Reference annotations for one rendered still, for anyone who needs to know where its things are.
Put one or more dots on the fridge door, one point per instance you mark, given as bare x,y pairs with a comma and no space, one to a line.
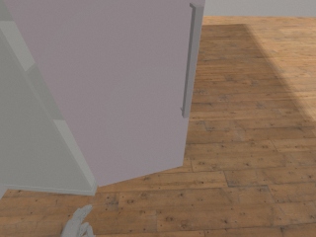
117,72

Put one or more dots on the robot left hand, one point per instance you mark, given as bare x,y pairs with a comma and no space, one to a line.
74,228

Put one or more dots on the handle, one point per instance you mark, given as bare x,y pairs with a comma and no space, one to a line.
196,20

